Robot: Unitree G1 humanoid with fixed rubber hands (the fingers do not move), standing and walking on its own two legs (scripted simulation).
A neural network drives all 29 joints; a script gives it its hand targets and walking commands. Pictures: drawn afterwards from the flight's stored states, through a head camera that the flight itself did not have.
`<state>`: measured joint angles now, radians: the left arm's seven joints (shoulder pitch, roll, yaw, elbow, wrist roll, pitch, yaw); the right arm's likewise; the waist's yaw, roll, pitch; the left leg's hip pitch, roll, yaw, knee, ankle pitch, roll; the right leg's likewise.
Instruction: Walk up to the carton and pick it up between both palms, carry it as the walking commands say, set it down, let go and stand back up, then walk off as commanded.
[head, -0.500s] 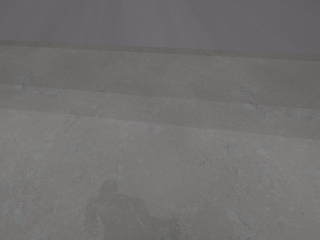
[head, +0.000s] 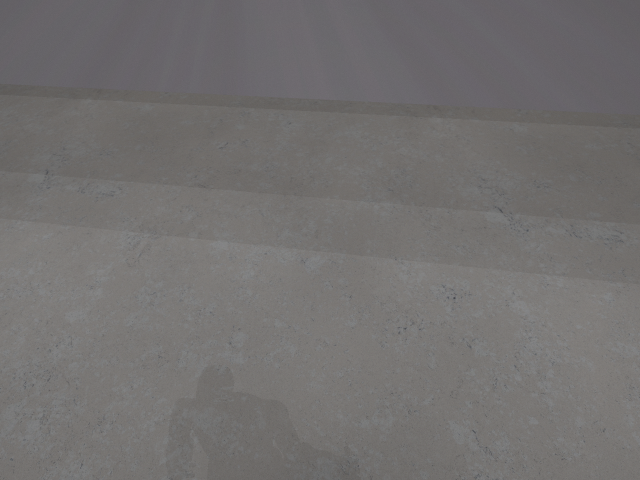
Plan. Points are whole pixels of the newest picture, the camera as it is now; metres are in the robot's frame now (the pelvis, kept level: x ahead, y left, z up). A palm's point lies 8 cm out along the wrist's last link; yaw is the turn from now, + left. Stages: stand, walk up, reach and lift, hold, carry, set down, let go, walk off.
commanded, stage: stand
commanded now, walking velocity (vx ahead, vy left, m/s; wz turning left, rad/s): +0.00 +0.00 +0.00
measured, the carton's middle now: out of the picture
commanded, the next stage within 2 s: none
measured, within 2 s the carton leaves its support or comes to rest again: neither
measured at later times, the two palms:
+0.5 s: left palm out of the picture +0.02 +0.25 -0.14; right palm out of the picture +0.04 -0.23 -0.14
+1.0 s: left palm out of the picture +0.01 +0.25 -0.14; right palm out of the picture +0.03 -0.23 -0.14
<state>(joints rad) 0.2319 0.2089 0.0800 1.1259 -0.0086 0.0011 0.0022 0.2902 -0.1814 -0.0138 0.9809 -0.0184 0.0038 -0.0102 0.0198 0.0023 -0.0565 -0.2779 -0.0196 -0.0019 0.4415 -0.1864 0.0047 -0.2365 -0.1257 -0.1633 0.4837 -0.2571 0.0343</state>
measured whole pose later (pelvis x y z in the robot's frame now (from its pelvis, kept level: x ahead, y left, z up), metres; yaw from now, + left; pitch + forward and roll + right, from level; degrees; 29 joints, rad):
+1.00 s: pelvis +0.00 +0.00 +0.00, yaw +0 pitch +1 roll +1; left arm 0.25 0.21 0.08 1.13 -0.01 0.00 0.01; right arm 0.31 -0.17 0.00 0.98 -0.02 -0.01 -0.02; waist 0.02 0.00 -0.06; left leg -0.28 -0.02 0.00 0.44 -0.19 0.00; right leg -0.23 -0.13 -0.16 0.48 -0.26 0.03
